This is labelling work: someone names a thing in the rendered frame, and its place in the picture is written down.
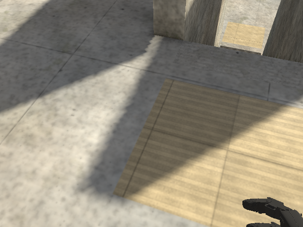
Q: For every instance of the robot right hand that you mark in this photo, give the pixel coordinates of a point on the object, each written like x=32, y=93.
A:
x=274, y=209

